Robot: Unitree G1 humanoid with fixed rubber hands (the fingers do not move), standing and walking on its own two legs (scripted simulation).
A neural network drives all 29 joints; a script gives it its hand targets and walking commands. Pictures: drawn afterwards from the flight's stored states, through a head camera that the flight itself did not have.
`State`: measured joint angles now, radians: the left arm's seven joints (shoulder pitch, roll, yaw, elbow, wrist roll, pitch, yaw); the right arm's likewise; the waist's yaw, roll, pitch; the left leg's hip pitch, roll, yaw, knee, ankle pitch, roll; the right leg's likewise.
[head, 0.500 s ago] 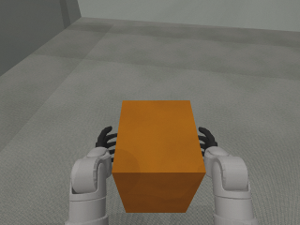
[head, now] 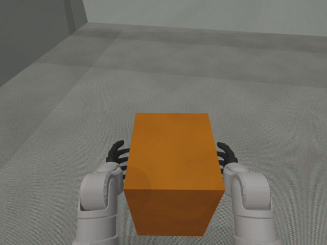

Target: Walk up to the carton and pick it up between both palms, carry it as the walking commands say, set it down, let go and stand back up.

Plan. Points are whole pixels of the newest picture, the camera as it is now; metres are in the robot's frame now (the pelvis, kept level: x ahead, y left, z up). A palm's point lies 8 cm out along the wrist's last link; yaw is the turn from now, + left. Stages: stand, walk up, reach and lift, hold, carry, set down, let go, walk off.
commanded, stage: carry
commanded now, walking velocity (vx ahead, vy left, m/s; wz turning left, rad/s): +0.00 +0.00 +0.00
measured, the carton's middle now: (170, 177) +0.29 +0.00 +0.02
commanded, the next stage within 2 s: none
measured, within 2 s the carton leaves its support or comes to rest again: neither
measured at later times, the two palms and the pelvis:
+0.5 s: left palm (112, 169) +0.28 +0.14 +0.08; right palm (227, 170) +0.28 -0.13 +0.08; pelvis +0.00 +0.00 +0.00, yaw +0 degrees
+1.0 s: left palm (113, 169) +0.29 +0.14 +0.08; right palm (228, 170) +0.28 -0.13 +0.08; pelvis +0.01 +0.00 +0.00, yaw +0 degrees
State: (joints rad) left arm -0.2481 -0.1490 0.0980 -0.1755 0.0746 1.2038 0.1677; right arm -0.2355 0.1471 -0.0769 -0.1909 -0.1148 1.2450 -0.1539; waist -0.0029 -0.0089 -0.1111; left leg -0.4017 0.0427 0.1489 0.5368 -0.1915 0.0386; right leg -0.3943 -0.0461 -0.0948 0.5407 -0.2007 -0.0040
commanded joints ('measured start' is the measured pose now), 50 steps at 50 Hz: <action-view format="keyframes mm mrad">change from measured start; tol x2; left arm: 1 -520 -1027 -672 -91 -395 -11 -286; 14 -509 -1026 -687 -119 -403 -20 -285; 19 -501 -1028 -674 -89 -392 -28 -284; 21 -512 -1025 -683 -109 -398 -32 -284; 50 -484 -1011 -663 -72 -369 -72 -276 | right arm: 1 -589 1031 665 -132 431 -65 270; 8 -574 1030 672 -158 435 -76 266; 13 -551 1023 666 -138 427 -74 268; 34 -580 1006 662 -144 422 -107 265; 50 -556 993 646 -120 405 -129 262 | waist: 1 2 11 -279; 7 2 5 -327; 30 4 7 -269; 50 3 11 -313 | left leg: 1 133 130 -143 -112 -29 -4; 8 170 128 -126 -50 145 0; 18 151 126 -128 -67 87 6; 29 140 122 -131 -119 -35 5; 39 147 121 -128 -113 -12 6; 50 163 119 -118 -74 84 6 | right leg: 1 89 -98 107 -75 -17 -15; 7 116 -109 103 -31 149 -15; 9 120 -112 106 -28 157 -18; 20 104 -102 99 -52 75 -18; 28 94 -90 94 -77 -23 -19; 39 95 -95 100 -88 -7 -21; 50 122 -103 99 -58 104 -25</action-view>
